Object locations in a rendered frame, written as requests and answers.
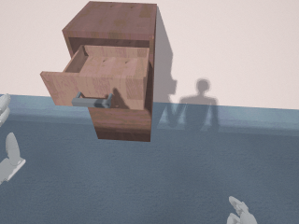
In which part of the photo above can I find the right robot hand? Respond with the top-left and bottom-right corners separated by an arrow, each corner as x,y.
226,196 -> 258,224

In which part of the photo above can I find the handle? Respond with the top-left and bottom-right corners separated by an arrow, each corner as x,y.
71,91 -> 112,108

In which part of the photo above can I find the drawer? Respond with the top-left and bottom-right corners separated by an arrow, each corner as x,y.
39,45 -> 150,110

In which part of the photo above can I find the left robot hand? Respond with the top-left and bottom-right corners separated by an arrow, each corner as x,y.
0,93 -> 26,185

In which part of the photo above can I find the cabinet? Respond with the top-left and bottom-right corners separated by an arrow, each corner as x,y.
62,1 -> 157,142

